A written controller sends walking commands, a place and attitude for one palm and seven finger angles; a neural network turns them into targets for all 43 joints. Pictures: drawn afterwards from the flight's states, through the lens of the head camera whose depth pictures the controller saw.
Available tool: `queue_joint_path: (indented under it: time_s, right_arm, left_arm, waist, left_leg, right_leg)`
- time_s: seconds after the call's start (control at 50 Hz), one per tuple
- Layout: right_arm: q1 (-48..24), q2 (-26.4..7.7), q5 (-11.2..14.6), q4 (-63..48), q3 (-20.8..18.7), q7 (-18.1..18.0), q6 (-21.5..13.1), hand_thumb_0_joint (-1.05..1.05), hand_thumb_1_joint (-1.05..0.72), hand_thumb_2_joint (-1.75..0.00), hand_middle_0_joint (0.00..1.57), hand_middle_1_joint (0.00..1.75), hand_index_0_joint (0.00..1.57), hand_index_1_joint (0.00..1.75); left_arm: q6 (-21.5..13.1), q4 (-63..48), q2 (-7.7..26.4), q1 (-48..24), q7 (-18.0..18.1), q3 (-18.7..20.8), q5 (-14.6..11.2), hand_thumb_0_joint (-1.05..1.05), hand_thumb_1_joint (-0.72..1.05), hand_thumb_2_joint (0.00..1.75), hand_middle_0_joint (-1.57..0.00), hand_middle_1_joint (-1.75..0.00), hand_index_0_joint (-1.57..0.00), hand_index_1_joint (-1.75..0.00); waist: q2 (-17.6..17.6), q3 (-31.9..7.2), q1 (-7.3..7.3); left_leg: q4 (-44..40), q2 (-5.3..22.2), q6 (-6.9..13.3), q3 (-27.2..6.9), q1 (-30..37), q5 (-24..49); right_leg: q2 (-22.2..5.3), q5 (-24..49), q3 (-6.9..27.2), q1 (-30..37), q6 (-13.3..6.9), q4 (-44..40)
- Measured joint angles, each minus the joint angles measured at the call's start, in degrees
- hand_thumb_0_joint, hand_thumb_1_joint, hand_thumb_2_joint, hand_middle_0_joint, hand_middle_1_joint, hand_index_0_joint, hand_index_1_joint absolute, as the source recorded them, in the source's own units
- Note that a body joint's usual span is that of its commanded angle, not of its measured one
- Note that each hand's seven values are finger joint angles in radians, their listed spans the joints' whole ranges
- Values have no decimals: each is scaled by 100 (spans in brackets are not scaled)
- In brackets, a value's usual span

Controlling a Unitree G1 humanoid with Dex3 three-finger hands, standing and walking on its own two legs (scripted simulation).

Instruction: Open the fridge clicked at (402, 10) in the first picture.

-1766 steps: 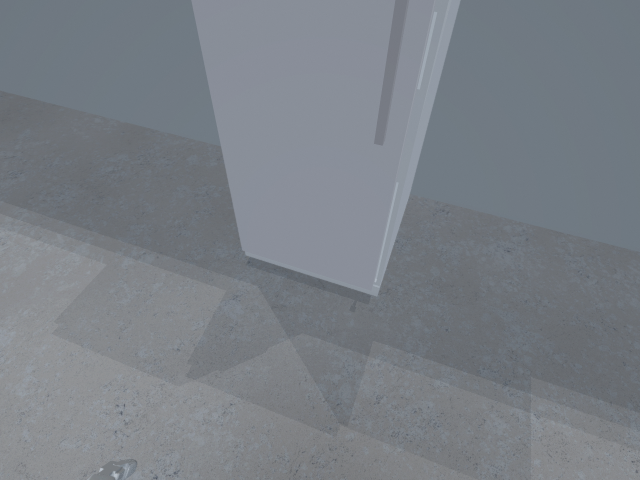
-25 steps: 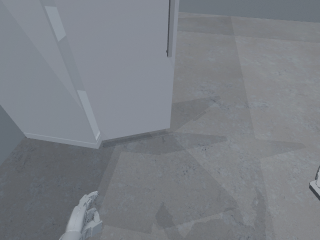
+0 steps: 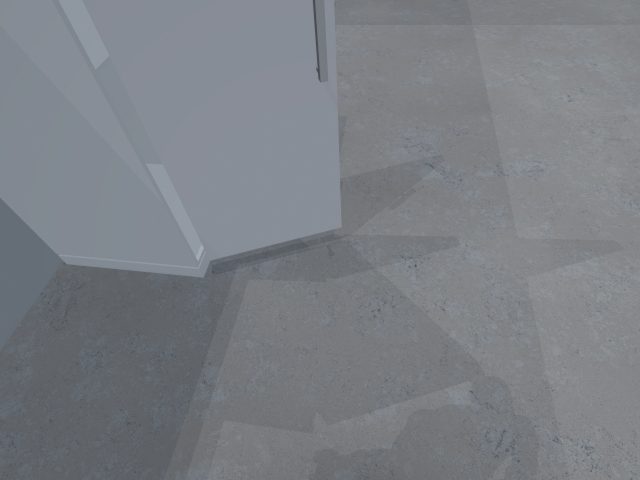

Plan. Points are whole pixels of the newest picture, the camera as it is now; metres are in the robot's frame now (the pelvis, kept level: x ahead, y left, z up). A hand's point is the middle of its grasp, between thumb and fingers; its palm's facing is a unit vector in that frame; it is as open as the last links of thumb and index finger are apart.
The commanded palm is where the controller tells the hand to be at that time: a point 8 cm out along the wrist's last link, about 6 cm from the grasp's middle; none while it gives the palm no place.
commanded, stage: let the arm hang, fingers relaxed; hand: right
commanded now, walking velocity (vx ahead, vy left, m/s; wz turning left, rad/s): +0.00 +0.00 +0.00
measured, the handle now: (316, 6) +1.01 +0.07 +0.13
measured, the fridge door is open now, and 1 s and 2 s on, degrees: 66 66 66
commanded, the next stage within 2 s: look to check the result in 0.72 s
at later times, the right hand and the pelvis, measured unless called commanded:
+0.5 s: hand out of the picture -0.05 -0.19 -0.17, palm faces -0.01 +0.98 -0.20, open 7.4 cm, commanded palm none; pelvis -0.02 -0.01 +0.01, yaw +1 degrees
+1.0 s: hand out of the picture -0.02 -0.16 -0.17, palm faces -0.03 +0.98 -0.18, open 7.4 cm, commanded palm none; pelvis +0.00 +0.01 +0.01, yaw +1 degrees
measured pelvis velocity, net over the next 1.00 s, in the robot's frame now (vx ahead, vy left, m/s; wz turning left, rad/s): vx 0.00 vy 0.01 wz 0.03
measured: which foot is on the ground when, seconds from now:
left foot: down 0.00-1.00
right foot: down 0.00-1.00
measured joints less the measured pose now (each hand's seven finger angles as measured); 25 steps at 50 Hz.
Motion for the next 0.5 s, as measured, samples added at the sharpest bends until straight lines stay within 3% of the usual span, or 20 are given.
queue_joint_path:
  time_s: [0.12, 0.3, 0.5]
  right_arm:
    - [301, -1, -11, 778, -17, 6, -88, 1, -94, -90, 21, 30, 20, 30]
    - [366, 41, -25, 1273, -18, -70, -195, 1, -92, -90, 20, 30, 19, 30]
    - [39, 187, -56, 1195, -27, -88, -288, 0, -91, -90, 20, 30, 19, 30]
  left_arm:
    - [54, 459, -161, 133, 78, 78, -43, 1, 91, 90, -20, -30, -20, -29]
    - [-6, 786, -275, -6, 135, 156, -51, 1, 92, 90, -20, -30, -21, -29]
    - [-37, 903, -258, -43, 104, 228, -33, 1, 92, 90, -20, -30, -20, -29]
  waist:
    - [-165, 113, -82]
    - [-426, -17, -68]
    - [-382, -273, -23]
  left_leg:
    - [-362, 7, 12, 4, 107, 251]
    - [-475, 83, -25, -101, 171, 367]
    - [-409, 88, -11, -156, 102, 352]
  right_leg:
    - [16, 235, 2, 102, -46, -335]
    - [75, 439, -108, 301, -100, -670]
    - [84, 536, -138, 345, -65, -821]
